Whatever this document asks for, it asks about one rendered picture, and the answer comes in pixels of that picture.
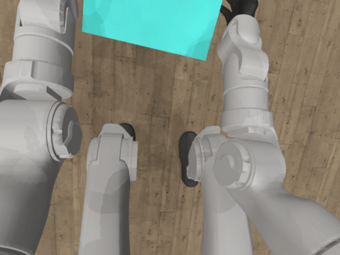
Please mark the right robot shin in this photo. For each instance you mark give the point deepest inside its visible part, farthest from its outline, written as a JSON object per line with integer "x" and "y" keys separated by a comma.
{"x": 207, "y": 130}

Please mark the carton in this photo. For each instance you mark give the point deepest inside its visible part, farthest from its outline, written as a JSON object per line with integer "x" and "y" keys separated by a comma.
{"x": 183, "y": 27}

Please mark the left robot forearm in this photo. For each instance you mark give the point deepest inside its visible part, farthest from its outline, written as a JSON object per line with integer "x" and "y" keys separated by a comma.
{"x": 42, "y": 54}

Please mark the robot left upper arm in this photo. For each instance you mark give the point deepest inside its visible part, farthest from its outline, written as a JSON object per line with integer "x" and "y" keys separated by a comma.
{"x": 36, "y": 137}

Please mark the robot right upper arm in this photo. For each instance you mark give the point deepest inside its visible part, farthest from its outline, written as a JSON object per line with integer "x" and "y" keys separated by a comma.
{"x": 253, "y": 173}

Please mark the robot right hand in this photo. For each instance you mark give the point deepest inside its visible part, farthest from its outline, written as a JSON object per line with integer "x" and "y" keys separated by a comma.
{"x": 238, "y": 7}

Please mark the robot left foot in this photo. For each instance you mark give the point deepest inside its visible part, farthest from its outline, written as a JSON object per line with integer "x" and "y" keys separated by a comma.
{"x": 129, "y": 129}

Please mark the right robot forearm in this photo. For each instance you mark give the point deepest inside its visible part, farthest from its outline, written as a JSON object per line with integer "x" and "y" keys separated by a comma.
{"x": 245, "y": 82}

